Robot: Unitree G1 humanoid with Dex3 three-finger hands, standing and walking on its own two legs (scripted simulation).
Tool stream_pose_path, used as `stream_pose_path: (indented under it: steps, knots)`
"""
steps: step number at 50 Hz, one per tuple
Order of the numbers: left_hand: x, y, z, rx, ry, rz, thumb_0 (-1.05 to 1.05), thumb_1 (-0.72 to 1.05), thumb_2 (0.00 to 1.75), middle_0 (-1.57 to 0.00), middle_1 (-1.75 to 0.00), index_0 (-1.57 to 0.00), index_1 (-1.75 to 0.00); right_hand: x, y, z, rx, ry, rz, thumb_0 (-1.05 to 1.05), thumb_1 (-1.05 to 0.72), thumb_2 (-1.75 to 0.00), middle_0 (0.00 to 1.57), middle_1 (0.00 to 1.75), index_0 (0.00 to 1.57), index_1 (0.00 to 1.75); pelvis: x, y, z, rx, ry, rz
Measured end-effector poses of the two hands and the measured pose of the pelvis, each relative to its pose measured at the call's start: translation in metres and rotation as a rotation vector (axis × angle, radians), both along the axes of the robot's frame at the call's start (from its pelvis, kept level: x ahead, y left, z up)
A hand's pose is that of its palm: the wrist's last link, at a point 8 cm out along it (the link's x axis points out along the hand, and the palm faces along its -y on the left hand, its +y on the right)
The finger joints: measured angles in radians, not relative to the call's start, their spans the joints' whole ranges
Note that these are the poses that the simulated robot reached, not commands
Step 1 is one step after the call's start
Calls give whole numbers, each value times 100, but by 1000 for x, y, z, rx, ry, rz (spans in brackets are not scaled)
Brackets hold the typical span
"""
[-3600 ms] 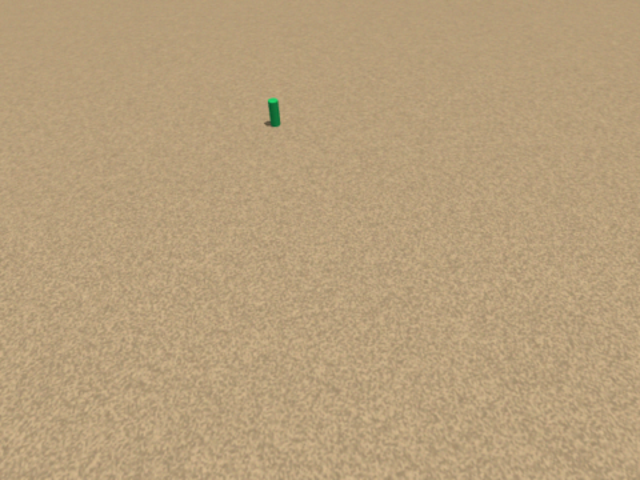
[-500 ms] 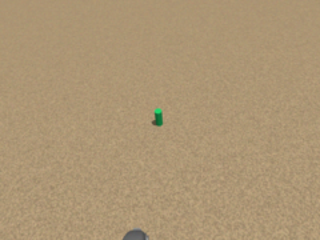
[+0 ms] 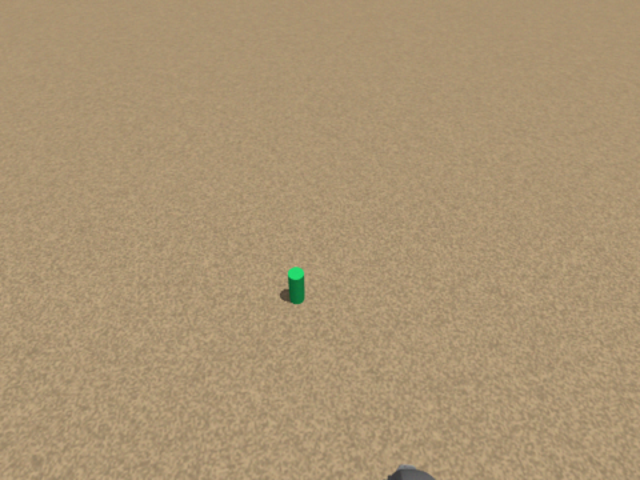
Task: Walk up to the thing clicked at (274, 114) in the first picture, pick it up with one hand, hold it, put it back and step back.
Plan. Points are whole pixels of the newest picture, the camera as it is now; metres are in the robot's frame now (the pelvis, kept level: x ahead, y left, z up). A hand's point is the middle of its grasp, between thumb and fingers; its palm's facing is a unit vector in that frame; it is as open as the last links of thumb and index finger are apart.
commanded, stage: walk up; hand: left
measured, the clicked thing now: (296, 286) +0.89 +0.10 -0.70
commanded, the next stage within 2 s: none
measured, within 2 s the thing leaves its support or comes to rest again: neither
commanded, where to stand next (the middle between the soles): +0.54 -0.04 m, yaw +1 degrees
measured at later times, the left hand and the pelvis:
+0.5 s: hand (176, 431) +0.23 +0.23 -0.13, palm faces +0.03 -0.92 -0.39, open 7.4 cm; pelvis +0.20 -0.05 +0.00, yaw +2 degrees
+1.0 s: hand (206, 315) +0.43 +0.23 -0.14, palm faces +0.00 -0.90 -0.43, open 7.4 cm; pelvis +0.38 -0.06 -0.02, yaw +2 degrees
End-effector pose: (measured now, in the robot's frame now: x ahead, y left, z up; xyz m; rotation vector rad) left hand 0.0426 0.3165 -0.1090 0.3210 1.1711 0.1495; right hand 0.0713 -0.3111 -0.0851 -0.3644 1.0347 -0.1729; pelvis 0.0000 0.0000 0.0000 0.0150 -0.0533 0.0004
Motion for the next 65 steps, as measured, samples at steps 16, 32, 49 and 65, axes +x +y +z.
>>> stream_pose_path:
  steps: [16,32,49,65]
  knots:
    - [151,-55,34,100,-115,15,0,90,90,-21,-30,-20,-30,116,-63,-41,54,129,-23,1,-91,-90,20,30,20,30,134,-55,-3,-2,5,14]
    - [221,-22,-21,38,33,81,1,90,90,-21,-30,-20,-30,279,-31,-18,-23,10,43,1,-91,-90,20,30,20,30,257,-26,-21,-20,-3,43]
    - [372,-44,6,104,-45,17,1,90,90,-20,-30,-20,-30,345,-71,-40,12,113,-19,1,-90,-90,20,30,21,30,372,-59,-20,-7,-1,31]
    - [413,-35,5,124,29,87,1,90,90,-21,-30,-20,-30,479,-40,-43,27,94,41,1,-91,-90,20,30,20,30,450,-44,-17,-18,5,41]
